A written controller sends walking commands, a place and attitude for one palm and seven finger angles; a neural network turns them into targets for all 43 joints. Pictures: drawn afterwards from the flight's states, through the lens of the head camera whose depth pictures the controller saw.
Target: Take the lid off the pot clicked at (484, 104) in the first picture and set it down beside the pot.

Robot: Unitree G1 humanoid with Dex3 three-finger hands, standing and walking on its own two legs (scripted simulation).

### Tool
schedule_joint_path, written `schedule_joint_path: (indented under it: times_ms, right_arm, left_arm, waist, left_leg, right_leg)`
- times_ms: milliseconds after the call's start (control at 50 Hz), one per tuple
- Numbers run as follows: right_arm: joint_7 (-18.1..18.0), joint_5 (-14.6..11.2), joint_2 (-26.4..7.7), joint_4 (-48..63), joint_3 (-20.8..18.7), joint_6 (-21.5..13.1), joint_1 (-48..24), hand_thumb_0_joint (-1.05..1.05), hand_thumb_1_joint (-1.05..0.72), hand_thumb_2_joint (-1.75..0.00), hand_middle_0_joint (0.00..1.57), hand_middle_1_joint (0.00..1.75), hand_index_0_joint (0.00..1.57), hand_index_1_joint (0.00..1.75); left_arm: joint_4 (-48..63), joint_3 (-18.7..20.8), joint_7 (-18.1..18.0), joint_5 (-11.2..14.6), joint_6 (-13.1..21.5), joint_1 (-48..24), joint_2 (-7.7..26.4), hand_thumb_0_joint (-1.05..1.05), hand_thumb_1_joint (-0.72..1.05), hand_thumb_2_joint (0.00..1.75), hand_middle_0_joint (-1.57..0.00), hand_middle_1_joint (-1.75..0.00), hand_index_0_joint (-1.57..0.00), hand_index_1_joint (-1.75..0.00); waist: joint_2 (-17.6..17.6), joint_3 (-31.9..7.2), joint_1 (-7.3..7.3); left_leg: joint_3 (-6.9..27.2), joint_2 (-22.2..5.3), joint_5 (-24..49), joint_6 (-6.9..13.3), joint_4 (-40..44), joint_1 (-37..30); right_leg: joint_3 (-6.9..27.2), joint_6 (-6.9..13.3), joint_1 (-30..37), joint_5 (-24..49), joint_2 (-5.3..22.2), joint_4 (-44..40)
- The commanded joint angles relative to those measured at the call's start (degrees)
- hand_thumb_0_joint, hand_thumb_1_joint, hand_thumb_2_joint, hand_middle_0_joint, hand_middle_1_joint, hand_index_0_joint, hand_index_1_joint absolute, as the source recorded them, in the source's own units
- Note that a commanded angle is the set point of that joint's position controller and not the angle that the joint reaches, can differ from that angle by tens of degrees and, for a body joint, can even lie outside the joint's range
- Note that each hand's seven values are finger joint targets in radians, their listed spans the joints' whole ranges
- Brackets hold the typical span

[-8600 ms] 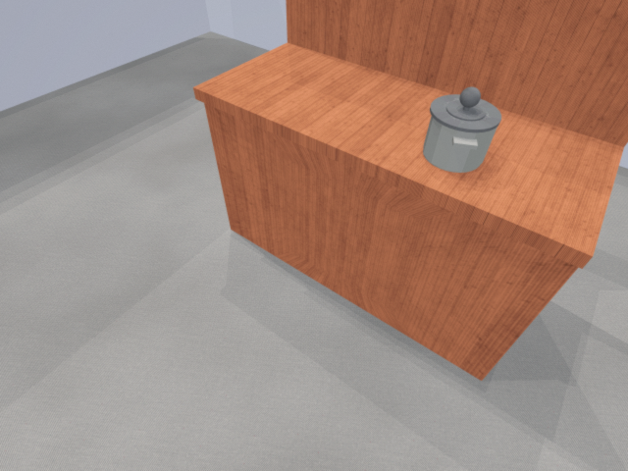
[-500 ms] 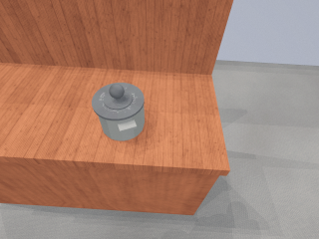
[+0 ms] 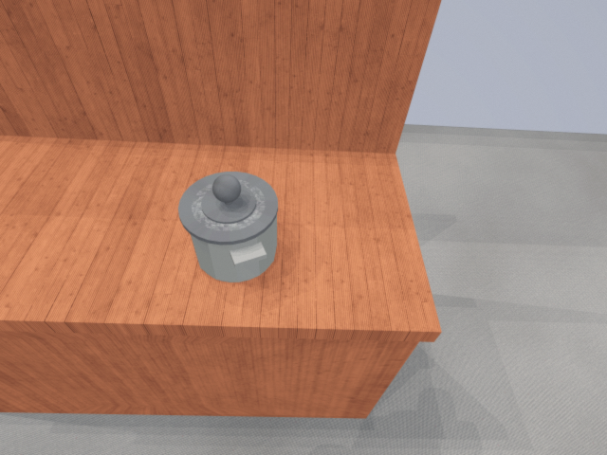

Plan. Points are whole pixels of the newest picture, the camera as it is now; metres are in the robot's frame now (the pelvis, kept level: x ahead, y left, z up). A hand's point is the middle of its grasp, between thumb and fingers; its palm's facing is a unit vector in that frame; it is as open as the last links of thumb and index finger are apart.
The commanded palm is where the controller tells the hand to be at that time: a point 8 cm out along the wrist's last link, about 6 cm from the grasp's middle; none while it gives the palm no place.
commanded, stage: come to a stop and stand still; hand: left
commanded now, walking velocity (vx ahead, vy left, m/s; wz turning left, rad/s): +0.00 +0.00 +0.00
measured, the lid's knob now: (226, 188) +0.48 +0.16 +0.07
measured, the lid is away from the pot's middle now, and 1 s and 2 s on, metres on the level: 0.00 0.00 0.00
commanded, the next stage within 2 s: look again from close up in 0.68 s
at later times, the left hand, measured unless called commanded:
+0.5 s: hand out of the picture -0.01 +0.14 -0.17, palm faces +0.04 -0.97 -0.23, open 7.3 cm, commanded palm none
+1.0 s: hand out of the picture -0.02 +0.12 -0.17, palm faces +0.03 -0.98 -0.19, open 7.3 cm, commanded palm none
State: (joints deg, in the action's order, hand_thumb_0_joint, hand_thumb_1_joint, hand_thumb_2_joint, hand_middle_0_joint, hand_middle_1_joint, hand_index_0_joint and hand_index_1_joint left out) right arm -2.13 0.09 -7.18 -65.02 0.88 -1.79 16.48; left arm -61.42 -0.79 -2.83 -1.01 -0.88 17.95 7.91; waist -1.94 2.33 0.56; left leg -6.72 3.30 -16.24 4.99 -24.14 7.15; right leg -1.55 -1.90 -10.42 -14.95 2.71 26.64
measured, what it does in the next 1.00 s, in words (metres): stands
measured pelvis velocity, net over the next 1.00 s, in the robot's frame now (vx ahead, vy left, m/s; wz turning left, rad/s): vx -0.01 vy -0.04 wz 0.03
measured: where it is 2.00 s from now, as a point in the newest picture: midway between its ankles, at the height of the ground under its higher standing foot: outside the picture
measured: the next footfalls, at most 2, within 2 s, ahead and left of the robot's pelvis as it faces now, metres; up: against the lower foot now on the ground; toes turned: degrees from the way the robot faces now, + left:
none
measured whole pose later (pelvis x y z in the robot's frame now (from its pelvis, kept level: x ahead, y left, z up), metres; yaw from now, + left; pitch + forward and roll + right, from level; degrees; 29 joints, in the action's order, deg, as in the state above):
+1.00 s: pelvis -0.01 -0.04 +0.00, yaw +1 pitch +0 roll +0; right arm -1.1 0.7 -7.3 -66.6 0.1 -0.9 16.4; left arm -62.0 -1.0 -2.9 -0.9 1.2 18.1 7.6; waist 0.3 1.9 -0.5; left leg -4.3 0.4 -15.7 1.8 -26.2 10.5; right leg -2.9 1.4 -12.4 -14.3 -0.3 26.7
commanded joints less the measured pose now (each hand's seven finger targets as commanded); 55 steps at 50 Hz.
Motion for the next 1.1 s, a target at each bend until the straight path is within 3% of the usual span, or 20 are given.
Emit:
schedule_joint_path:
  times_ms: [0, 60, 80, 100, 120, 140, 180, 240, 280, 300, 360, 520, 620, 660, 700, 760, 1080]
  right_arm:
    - [-0.25, -0.43, -5.49, 0.15, -1.19, -0.77, 4.70, 0.00, -0.90, -0.90, 0.20, 0.30, 0.20, 0.30]
    - [-0.20, -0.36, -4.58, -0.62, -0.98, -0.96, 5.53, 0.00, -0.90, -0.90, 0.20, 0.30, 0.20, 0.30]
    - [0.36, 0.32, -8.84, 4.62, -1.28, -1.20, 3.59, 0.00, -0.90, -0.90, 0.20, 0.30, 0.20, 0.30]
    - [-0.69, 0.86, -8.43, 5.01, -3.05, -1.95, 4.28, 0.00, -0.90, -0.90, 0.20, 0.30, 0.20, 0.30]
    - [-0.88, 0.60, -7.33, 5.14, -2.88, -1.72, 5.00, 0.00, -0.90, -0.90, 0.20, 0.30, 0.20, 0.30]
    - [-0.89, 0.49, -6.62, 5.38, -2.91, -1.42, 4.75, 0.00, -0.90, -0.90, 0.20, 0.30, 0.20, 0.30]
    - [-0.42, 0.25, -5.94, 6.42, -2.99, -0.81, 3.02, 0.00, -0.90, -0.90, 0.20, 0.30, 0.20, 0.30]
    - [0.38, 0.30, -6.20, 6.43, -3.21, 0.13, 1.41, 0.00, -0.90, -0.90, 0.20, 0.30, 0.20, 0.30]
    - [0.67, 0.42, -6.09, 6.07, -3.10, 0.71, 1.37, 0.00, -0.90, -0.90, 0.20, 0.30, 0.20, 0.30]
    - [0.76, 0.52, -6.03, 5.95, -3.10, 0.89, 1.14, 0.00, -0.90, -0.90, 0.20, 0.30, 0.20, 0.30]
    - [0.91, 0.54, -6.18, 5.62, -3.00, 0.91, 1.68, 0.00, -0.90, -0.90, 0.20, 0.30, 0.20, 0.30]
    - [1.03, 0.65, -7.01, 4.90, -2.56, 0.93, 1.04, 0.00, -0.90, -0.90, 0.20, 0.30, 0.20, 0.30]
    - [1.01, 0.61, -6.86, 3.85, -2.34, 0.68, 1.03, 0.00, -0.90, -0.90, 0.20, 0.30, 0.20, 0.30]
    - [1.02, 0.55, -6.66, 3.28, -2.19, 0.64, 1.23, 0.00, -0.90, -0.90, 0.20, 0.30, 0.20, 0.30]
    - [0.97, 0.55, -6.71, 2.91, -2.14, 0.62, 1.30, 0.00, -0.90, -0.90, 0.20, 0.30, 0.20, 0.30]
    - [0.97, 0.42, -6.19, 2.06, -1.98, 0.46, 1.94, 0.00, -0.90, -0.90, 0.20, 0.30, 0.20, 0.30]
    - [0.42, 0.24, -4.51, -0.61, -1.87, -0.05, 4.06, 0.00, -0.90, -0.90, 0.20, 0.30, 0.20, 0.30]
  left_arm:
    - [0.23, 0.80, 0.02, 0.15, 1.07, 6.00, 4.54, 0.00, 0.90, 0.90, -0.20, -0.30, -0.20, -0.30]
    - [-0.55, 0.61, 0.09, 0.15, 1.39, 6.57, 3.94, 0.00, 0.90, 0.90, -0.20, -0.30, -0.20, -0.30]
    - [2.87, 0.02, 0.03, 1.55, 3.31, 0.21, 10.35, 0.00, 0.90, 0.90, -0.20, -0.30, -0.20, -0.30]
    - [3.43, 0.43, -0.31, 0.59, 1.70, 3.56, 6.01, 0.00, 0.90, 0.90, -0.20, -0.30, -0.20, -0.30]
    - [3.13, -0.17, -0.47, 0.36, 1.73, 4.24, 4.87, 0.00, 0.90, 0.90, -0.20, -0.30, -0.20, -0.30]
    - [2.82, -0.08, -0.51, 0.62, 2.03, 5.23, 4.37, 0.00, 0.90, 0.90, -0.20, -0.30, -0.20, -0.30]
    - [2.29, 0.35, -0.50, 0.63, 2.46, 5.38, 5.61, 0.00, 0.90, 0.90, -0.20, -0.30, -0.20, -0.30]
    - [2.25, 0.43, -0.46, 0.45, 2.81, 4.13, 5.06, 0.00, 0.90, 0.90, -0.20, -0.30, -0.20, -0.30]
    - [2.58, 0.58, -0.35, 0.41, 2.86, 3.48, 6.19, 0.00, 0.90, 0.90, -0.20, -0.30, -0.20, -0.30]
    - [2.65, 0.64, -0.36, 0.34, 2.98, 3.63, 6.01, 0.00, 0.90, 0.90, -0.20, -0.30, -0.20, -0.30]
    - [3.17, 0.76, -0.48, 0.37, 3.33, 2.79, 6.28, 0.00, 0.90, 0.90, -0.20, -0.30, -0.20, -0.30]
    - [3.51, 1.07, -0.39, 0.35, 3.20, 1.87, 7.25, 0.00, 0.90, 0.90, -0.20, -0.30, -0.20, -0.30]
    - [3.18, 1.07, -0.34, 0.32, 3.20, 2.20, 7.10, 0.00, 0.90, 0.90, -0.20, -0.30, -0.20, -0.30]
    - [2.90, 0.97, -0.37, 0.32, 3.26, 2.43, 6.94, 0.00, 0.90, 0.90, -0.20, -0.30, -0.20, -0.30]
    - [2.72, 0.95, -0.28, 0.28, 3.05, 2.38, 6.87, 0.00, 0.90, 0.90, -0.20, -0.30, -0.20, -0.30]
    - [2.19, 0.91, -0.33, 0.28, 3.27, 3.06, 6.68, 0.00, 0.90, 0.90, -0.20, -0.30, -0.20, -0.30]
    - [0.26, 0.91, -0.35, 0.18, 2.98, 4.83, 5.11, 0.00, 0.90, 0.90, -0.20, -0.30, -0.20, -0.30]
  waist:
    - [3.50, 2.60, 0.14]
    - [3.78, 2.36, -0.05]
    - [9.96, 0.30, -2.15]
    - [9.85, -1.77, -0.68]
    - [9.21, -4.14, -0.54]
    - [7.50, -5.56, -0.16]
    - [2.49, -3.87, 0.01]
    - [1.31, 1.22, -0.78]
    - [3.36, 2.66, -1.10]
    - [2.61, 2.77, -1.05]
    - [-0.43, 2.08, -1.70]
    - [0.53, 1.93, -1.58]
    - [2.13, 1.34, -1.20]
    - [0.58, 1.42, -1.14]
    - [2.34, 2.02, -0.93]
    - [0.79, 0.63, -0.90]
    - [2.23, 0.66, -0.66]
  left_leg:
    - [9.97, -10.94, 15.40, -2.18, 6.59, 0.87]
    - [9.95, -10.56, 12.82, -2.08, 7.21, 0.87]
    - [10.96, -6.18, 33.03, -3.99, 8.16, 0.20]
    - [13.70, -13.89, 39.23, -5.11, 5.35, -2.07]
    - [12.93, -13.62, 44.62, -4.05, 3.42, -5.24]
    - [12.36, -13.03, 39.74, -3.04, 1.98, -5.15]
    - [12.36, -10.45, 25.19, -2.85, 0.91, 0.11]
    - [11.34, -8.49, 8.57, -2.56, 1.60, 5.12]
    - [11.28, -8.14, 3.29, -2.65, 2.23, 6.14]
    - [11.12, -7.88, 2.19, -2.69, 1.82, 6.17]
    - [10.41, -7.32, 3.96, -2.81, 0.57, 4.97]
    - [9.60, -7.49, 4.61, -3.01, 0.73, 4.12]
    - [9.76, -8.11, 6.49, -2.80, 1.35, 3.57]
    - [9.60, -8.22, 6.77, -2.79, 1.47, 3.72]
    - [9.94, -8.48, 6.78, -2.63, 1.97, 3.74]
    - [9.51, -8.38, 7.36, -2.67, 1.74, 3.33]
    - [9.70, -9.60, 11.12, -2.02, 3.02, 1.65]
  right_leg:
    - [3.57, 3.15, -1.83, 6.58, 3.56, -4.31]
    - [3.75, 3.39, -1.96, 6.99, 3.67, -4.60]
    - [0.82, 5.53, -1.84, 10.75, -2.27, 5.41]
    - [-0.88, 4.04, -6.32, 0.10, -0.14, 6.65]
    - [0.38, 4.68, -6.83, 0.65, 0.37, 5.74]
    - [0.88, 5.02, -5.25, 2.25, 0.99, 3.20]
    - [2.76, 5.50, -2.09, 9.83, 2.14, -0.87]
    - [5.02, 5.26, -4.44, 6.63, 3.13, -3.44]
    - [6.06, 5.56, -6.14, 2.80, 3.37, -4.59]
    - [6.83, 5.61, -6.74, 1.34, 3.49, -5.43]
    - [8.76, 5.71, -7.14, 0.32, 4.14, -6.79]
    - [9.53, 5.40, -6.92, -0.20, 4.49, -7.94]
    - [8.30, 5.01, -5.84, 2.91, 4.16, -6.93]
    - [8.09, 4.93, -5.27, 3.71, 4.24, -7.02]
    - [7.72, 4.88, -5.83, 3.39, 3.84, -6.63]
    - [7.70, 4.83, -4.39, 4.86, 4.19, -6.58]
    - [5.74, 4.69, -3.92, 9.41, 3.73, -4.41]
